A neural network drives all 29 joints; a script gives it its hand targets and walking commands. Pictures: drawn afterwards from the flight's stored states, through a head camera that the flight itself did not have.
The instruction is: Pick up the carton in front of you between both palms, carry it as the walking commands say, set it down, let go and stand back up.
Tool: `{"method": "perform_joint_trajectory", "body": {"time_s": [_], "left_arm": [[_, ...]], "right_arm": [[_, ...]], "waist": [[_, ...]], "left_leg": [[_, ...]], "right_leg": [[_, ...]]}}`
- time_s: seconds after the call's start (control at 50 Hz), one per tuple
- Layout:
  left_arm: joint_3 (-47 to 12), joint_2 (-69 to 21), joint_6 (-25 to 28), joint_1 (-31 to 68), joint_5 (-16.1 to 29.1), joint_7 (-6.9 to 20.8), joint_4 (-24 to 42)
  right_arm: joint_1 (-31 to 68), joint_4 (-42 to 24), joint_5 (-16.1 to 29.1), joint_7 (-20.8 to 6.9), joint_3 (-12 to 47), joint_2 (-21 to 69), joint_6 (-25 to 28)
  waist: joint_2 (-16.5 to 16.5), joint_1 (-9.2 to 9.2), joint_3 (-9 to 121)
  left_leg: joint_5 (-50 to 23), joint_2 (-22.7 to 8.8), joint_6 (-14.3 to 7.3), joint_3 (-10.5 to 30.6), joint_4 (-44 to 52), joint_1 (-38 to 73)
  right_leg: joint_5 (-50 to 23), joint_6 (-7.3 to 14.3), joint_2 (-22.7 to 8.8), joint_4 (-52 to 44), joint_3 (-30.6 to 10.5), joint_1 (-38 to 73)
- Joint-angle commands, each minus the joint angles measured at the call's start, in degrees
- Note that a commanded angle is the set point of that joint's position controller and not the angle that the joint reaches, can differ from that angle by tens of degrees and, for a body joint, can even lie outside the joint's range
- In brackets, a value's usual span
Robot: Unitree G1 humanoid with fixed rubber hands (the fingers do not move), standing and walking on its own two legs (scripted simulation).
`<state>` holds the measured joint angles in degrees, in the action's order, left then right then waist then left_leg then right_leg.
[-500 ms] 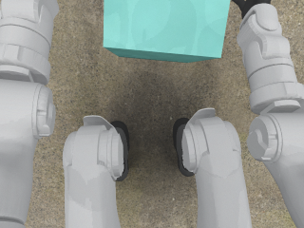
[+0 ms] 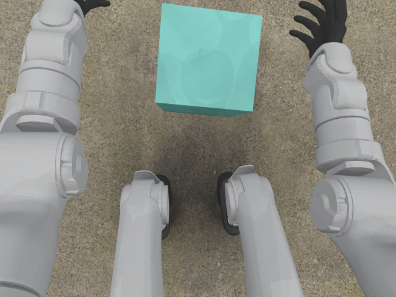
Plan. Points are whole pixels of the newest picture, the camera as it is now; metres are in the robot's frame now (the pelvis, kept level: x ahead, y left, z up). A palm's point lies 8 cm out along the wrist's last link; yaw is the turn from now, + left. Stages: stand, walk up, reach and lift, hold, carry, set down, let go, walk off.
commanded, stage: set down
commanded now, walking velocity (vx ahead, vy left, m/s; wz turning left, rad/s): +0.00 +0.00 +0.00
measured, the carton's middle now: (203, 72) +0.53 -0.02 -0.37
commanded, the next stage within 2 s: let go in 0.42 s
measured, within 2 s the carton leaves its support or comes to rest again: neither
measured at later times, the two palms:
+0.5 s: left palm out of the picture +0.57 +0.20 +0.04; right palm out of the picture +0.51 -0.19 +0.04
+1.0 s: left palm out of the picture +0.40 +0.22 +0.14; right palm out of the picture +0.38 -0.23 +0.16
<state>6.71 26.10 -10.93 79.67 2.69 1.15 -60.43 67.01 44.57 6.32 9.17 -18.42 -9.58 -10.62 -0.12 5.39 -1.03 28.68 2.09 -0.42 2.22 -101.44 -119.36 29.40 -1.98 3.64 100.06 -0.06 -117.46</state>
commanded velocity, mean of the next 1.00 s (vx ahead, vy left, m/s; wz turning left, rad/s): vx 0.00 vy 0.00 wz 0.00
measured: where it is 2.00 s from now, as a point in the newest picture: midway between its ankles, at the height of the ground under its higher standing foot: (196, 215)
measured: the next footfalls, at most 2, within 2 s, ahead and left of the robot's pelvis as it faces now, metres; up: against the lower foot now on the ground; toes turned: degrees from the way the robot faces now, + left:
none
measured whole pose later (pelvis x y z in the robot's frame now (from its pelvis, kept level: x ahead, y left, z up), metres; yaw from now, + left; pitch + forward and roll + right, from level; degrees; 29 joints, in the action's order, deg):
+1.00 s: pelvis +0.09 -0.01 +0.24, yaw +4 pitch +27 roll +0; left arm 10.0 11.4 -2.9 18.3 -3.4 -0.4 -35.8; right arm 12.0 31.7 -0.1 -4.6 -7.4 -10.1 -2.1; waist 1.3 3.9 4.3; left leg 16.7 1.7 0.5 3.2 -42.1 -52.2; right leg 17.9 0.5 2.0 42.6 -1.6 -51.4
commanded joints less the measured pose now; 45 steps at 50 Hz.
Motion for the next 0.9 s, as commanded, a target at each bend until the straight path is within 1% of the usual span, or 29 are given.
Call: {"method": "perform_joint_trajectory", "body": {"time_s": [0.0,0.12,0.22,0.32,0.38,0.46,0.52,0.58,0.62,0.68,0.72,0.76,0.82,0.88], "left_arm": [[1.40,6.51,0.02,15.77,-0.98,0.02,8.58],[2.52,5.70,-0.74,13.45,-1.77,0.55,11.10],[3.22,4.35,-0.41,11.09,-2.46,1.30,10.30],[4.49,3.43,0.31,8.83,-3.93,2.02,9.28],[5.45,2.62,0.83,7.59,-5.17,2.51,7.97],[7.75,0.62,1.55,3.40,-8.09,2.25,8.04],[9.28,-2.10,1.68,-3.32,-10.22,0.85,11.05],[10.06,-5.70,1.86,-12.14,-11.62,-1.40,16.39],[9.68,-7.65,2.32,-18.27,-11.44,-2.81,20.55],[8.21,-9.16,3.29,-25.26,-10.28,-4.02,26.87],[7.27,-9.38,4.00,-29.51,-9.19,-4.12,29.92],[6.50,-9.41,4.82,-34.17,-8.12,-3.67,31.42],[5.58,-9.74,6.17,-42.17,-7.12,-2.71,31.12],[4.77,-10.28,7.72,-50.69,-6.52,-1.95,29.91]], "right_arm": [[10.90,-8.60,0.20,-0.40,-0.31,-7.09,0.29],[7.99,-10.29,-0.10,-1.34,-0.66,-6.98,-0.26],[5.71,-9.83,-1.30,-2.20,-1.50,-6.21,0.15],[3.71,-9.55,-2.87,-3.09,-2.55,-5.23,0.80],[2.68,-8.65,-4.00,-3.64,-3.24,-4.13,1.19],[-0.75,-8.58,-6.45,-4.91,-3.79,-3.10,2.00],[-6.82,-9.86,-8.65,-6.63,-3.47,-3.70,2.72],[-14.31,-12.35,-10.87,-8.95,-1.96,-4.69,3.43],[-19.55,-14.14,-11.69,-10.47,-0.33,-5.62,3.93],[-25.73,-16.72,-11.34,-12.14,1.87,-6.86,4.73],[-29.71,-17.59,-10.29,-12.94,3.76,-6.92,5.24],[-34.00,-17.72,-9.16,-13.56,5.52,-6.46,5.83],[-40.70,-17.24,-7.77,-14.13,7.39,-5.64,6.94],[-47.72,-16.97,-6.80,-14.15,8.76,-5.01,8.32]], "waist": [[-8.98,0.92,67.56],[-9.25,1.19,67.67],[-8.99,1.70,65.16],[-8.30,1.75,63.15],[-7.81,1.60,60.24],[-7.08,0.59,59.94],[-6.76,0.13,63.08],[-6.06,-0.32,64.81],[-5.02,-0.32,64.05],[-4.05,-0.08,59.55],[-3.60,-0.33,55.11],[-3.23,-0.62,50.49],[-2.57,-1.06,45.19],[-1.31,-1.57,41.45]], "left_leg": [[-18.65,1.47,0.40,-2.49,11.73,47.88],[-22.83,1.68,0.60,-1.81,18.11,55.30],[-24.57,1.61,0.80,-1.18,23.91,59.09],[-25.82,1.53,0.85,-0.83,29.95,62.56],[-25.72,1.44,0.91,-0.71,33.34,63.24],[-27.89,1.34,1.07,-0.48,37.64,66.81],[-32.86,1.32,1.35,-0.02,40.40,73.48],[-37.05,1.21,1.67,0.50,43.39,80.04],[-37.55,1.11,1.85,0.53,45.55,82.44],[-34.64,1.09,1.95,0.22,49.29,82.82],[-31.68,1.09,1.82,-0.25,51.80,81.91],[-29.37,1.07,1.63,-0.64,53.95,81.16],[-28.07,0.98,1.39,-0.83,56.55,80.92],[-28.59,0.91,1.17,-0.76,58.96,81.54]], "right_leg": [[-17.89,-1.60,1.63,-12.02,6.08,28.83],[-20.13,-1.68,1.70,-18.80,6.01,31.45],[-21.55,-1.75,1.49,-24.75,5.62,34.05],[-23.23,-1.87,1.26,-30.95,5.19,38.55],[-23.71,-1.98,1.04,-34.36,4.89,40.71],[-25.35,-1.99,0.87,-38.47,4.66,44.82],[-28.21,-1.61,0.92,-41.15,4.64,48.75],[-30.32,-0.86,0.90,-43.77,4.49,53.08],[-31.18,-0.33,0.72,-45.59,4.00,57.13],[-31.85,0.34,0.15,-48.63,2.83,64.23],[-31.74,0.57,-0.40,-50.80,1.87,68.97],[-31.67,0.61,-0.92,-52.82,0.94,73.00],[-32.80,0.55,-1.46,-55.27,-0.30,78.55],[-36.04,0.42,-1.90,-57.24,-1.45,84.46]]}}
